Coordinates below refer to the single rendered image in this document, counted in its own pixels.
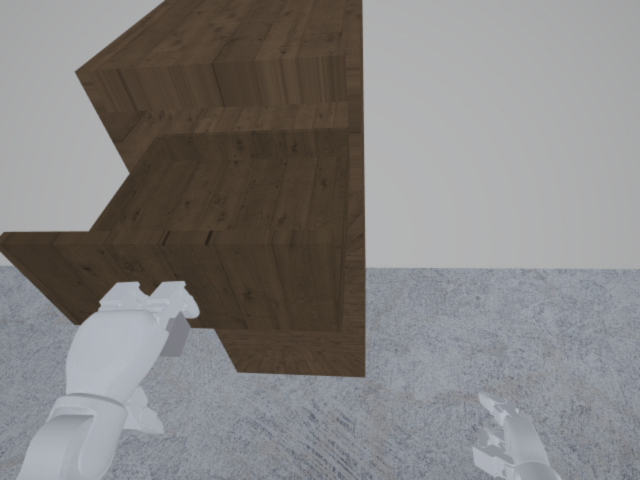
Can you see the handle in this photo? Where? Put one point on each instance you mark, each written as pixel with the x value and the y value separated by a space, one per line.
pixel 178 329

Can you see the drawer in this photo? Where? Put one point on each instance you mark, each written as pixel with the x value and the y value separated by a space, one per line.
pixel 254 222

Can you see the left robot hand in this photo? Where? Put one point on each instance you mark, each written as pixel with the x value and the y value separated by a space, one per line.
pixel 115 348

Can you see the cabinet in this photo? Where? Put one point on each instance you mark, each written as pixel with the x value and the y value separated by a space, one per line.
pixel 199 66

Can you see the left robot forearm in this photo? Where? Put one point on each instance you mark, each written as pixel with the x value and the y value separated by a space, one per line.
pixel 78 440

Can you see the right robot hand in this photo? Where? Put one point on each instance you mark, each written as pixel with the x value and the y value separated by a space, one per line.
pixel 499 454

